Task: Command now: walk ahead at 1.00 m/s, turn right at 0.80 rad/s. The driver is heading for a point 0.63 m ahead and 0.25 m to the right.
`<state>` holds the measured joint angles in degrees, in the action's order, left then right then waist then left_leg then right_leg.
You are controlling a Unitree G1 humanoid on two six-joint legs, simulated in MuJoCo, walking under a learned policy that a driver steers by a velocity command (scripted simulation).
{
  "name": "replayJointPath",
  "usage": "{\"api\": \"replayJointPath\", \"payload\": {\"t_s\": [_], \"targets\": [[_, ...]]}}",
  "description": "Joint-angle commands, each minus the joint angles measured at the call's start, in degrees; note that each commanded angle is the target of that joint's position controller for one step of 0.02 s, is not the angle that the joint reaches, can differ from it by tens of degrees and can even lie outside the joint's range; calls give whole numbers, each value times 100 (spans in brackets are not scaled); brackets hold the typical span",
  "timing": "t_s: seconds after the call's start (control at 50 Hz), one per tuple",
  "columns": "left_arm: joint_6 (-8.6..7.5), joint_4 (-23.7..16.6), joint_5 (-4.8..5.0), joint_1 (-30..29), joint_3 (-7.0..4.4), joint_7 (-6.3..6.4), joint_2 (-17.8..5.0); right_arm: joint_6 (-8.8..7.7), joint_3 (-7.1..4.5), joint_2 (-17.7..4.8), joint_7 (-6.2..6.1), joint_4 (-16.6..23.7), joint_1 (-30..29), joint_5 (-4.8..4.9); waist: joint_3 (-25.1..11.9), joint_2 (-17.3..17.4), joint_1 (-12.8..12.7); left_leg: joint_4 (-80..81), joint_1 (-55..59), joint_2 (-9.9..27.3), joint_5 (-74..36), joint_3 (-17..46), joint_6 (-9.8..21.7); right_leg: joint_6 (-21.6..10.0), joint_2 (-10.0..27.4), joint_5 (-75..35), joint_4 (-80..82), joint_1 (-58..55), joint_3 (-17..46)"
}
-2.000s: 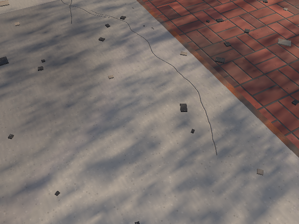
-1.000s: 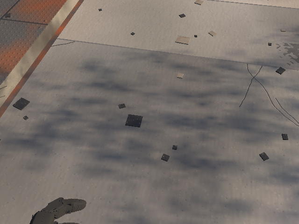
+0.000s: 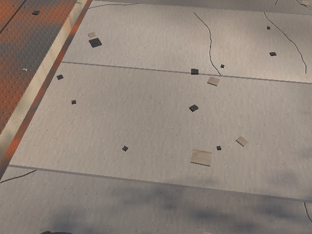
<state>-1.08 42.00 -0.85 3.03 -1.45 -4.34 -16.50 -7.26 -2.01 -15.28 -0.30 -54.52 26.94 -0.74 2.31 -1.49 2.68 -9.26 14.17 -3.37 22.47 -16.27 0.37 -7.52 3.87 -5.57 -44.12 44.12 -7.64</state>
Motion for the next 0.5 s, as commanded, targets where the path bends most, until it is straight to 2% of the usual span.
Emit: {"api": "replayJointPath", "payload": {"t_s": [0.02, 0.04, 0.06, 0.08, 0.1, 0.12, 0.14, 0.16, 0.18, 0.2, 0.22, 0.24, 0.26, 0.32, 0.36, 0.4, 0.42, 0.44, 0.46, 0.48, 0.5], "targets": [[-56, -112, -24, 522, -57, -4, -381, 31, -209, -1126, -191, 533, -465, -7, 8, 652, -782, -1057, -981, 1478, -8299, -58, -48, -270, -746, 187, 375, -1957, -574], [-53, 121, -5, 1384, -165, 39, -623, 160, -266, -1285, -243, 631, -660, -66, -478, 769, -1246, -2143, -1027, 1568, -8755, 22, -15, -368, -966, 555, 306, -2882, -537], [-49, 483, -10, 2649, -325, 110, -895, 276, -311, -1398, -257, 754, -976, -124, -1021, 770, -1844, -3794, -1487, 1664, -8611, 184, 69, -580, -1035, 976, 292, -4149, -221], [-26, 704, 39, 3352, -503, 249, -1119, 333, -335, -1356, -172, 776, -1173, -146, -1173, 339, -2110, -6051, -2386, 1194, -5958, 187, 98, -837, -859, 1415, 728, -5161, 373], [54, 714, 103, 2815, -619, 342, -1531, 233, -91, -381, -48, 1065, -1246, -240, -639, -1270, -1324, -8337, -4567, 100, 363, 504, -56, -1180, -39, 482, 547, -5730, 1838], [125, 426, -48, 2462, -729, 342, -2018, 97, -4, -391, -29, 1733, -977, -41, -1898, -1387, -926, -9298, -6269, -95, 686, 1782, -190, -2418, 911, 2056, 1923, -7043, 4825], [131, 258, -56, 2280, -704, 404, -1666, -58, 41, -631, -23, 1776, -1420, -125, -1479, -164, -1025, -8755, -6661, 276, 194, 2215, -78, -2166, 1162, 3315, 3024, -6571, 5631], [101, 348, -50, 2102, -605, 444, -1233, -113, 26, -748, -3, 1741, -1593, -115, -623, 593, -733, -7969, -6455, 561, -231, 2244, -49, -1807, 1028, 3335, 3246, -5481, 5235], [31, 419, -23, 1964, -550, 456, -1075, -73, 49, -680, -10, 1757, -1703, -191, -204, 817, -437, -7433, -6052, 740, -237, 2220, -120, -1617, 785, 2668, 3230, -4527, 4710], [-70, 357, -8, 1806, -511, 484, -1012, 58, 73, -645, -13, 1730, -1615, -290, -45, 914, -213, -7079, -5599, 868, -181, 2241, -226, -1527, 536, 2156, 3211, -3780, 4195], [-152, 359, 12, 1709, -449, 487, -886, 219, 100, -591, -2, 1719, -1572, -342, 99, 914, -43, -6704, -5261, 992, -118, 2192, -337, -1462, 309, 1923, 3284, -3108, 3795], [-231, 327, 42, 1679, -435, 465, -887, 329, 124, -532, 16, 1783, -1633, -354, 170, 811, 17, -6185, -5031, 1093, -16, 2114, -424, -1422, 128, 1828, 3354, -2645, 3493], [-297, 284, 56, 1643, -453, 444, -958, 377, 158, -481, 41, 1933, -1934, -350, 276, 726, -24, -5588, -4861, 1139, -234, 1968, -482, -1386, -75, 1636, 3473, -2271, 3199], [-358, 206, 55, 1699, -529, 385, -1042, 369, 281, -259, 141, 2318, -2868, -167, 371, 319, -372, -3670, -4139, 984, -1929, 1695, -501, -1026, -544, 1108, 3558, -1856, 2717], [-356, 208, 104, 1878, -592, 325, -1125, 350, 277, -291, 154, 2381, -3046, -63, 142, 87, -620, -2910, -3753, 751, -2757, 1619, -406, -786, -521, 404, 3413, -2305, 2741], [-331, 208, 114, 2014, -632, 327, -1169, 325, 226, -453, 133, 2450, -3139, -39, 4, -83, -735, -2387, -3625, 623, -2771, 1698, -316, -611, -368, -98, 3087, -2976, 2915], [-313, 188, 102, 2008, -646, 357, -1193, 306, 185, -558, 109, 2430, -3030, -49, -86, -120, -685, -2119, -3444, 547, -2601, 1767, -287, -499, -321, -354, 2811, -3279, 3013], [-305, 158, 75, 1952, -667, 381, -1287, 288, 106, -737, 63, 2334, -2697, -54, -316, -147, -523, -2016, -3058, 395, -2208, 1785, -242, -381, -305, -1045, 2315, -3554, 3074], [-304, 136, 30, 1847, -693, 374, -1450, 258, -23, -1006, -5, 2147, -1976, -44, -806, -69, -124, -2053, -2290, 256, -1600, 1742, -174, -247, -376, -1680, 1377, -3682, 3001], [-335, 70, 17, 1520, -691, 346, -1507, 229, -147, -1239, -97, 1883, -788, -68, -1356, 41, 614, -2143, -966, 436, -1227, 1759, -98, -96, -600, -1598, -45, -3147, 2782], [-413, -142, 2, 1331, -486, 357, -808, 204, -303, -1666, -223, 1689, 541, -227, -2146, 751, 1069, -2078, 431, 1682, 831, 3017, 38, -61, -918, 438, -2064, -2164, 2363]]}}
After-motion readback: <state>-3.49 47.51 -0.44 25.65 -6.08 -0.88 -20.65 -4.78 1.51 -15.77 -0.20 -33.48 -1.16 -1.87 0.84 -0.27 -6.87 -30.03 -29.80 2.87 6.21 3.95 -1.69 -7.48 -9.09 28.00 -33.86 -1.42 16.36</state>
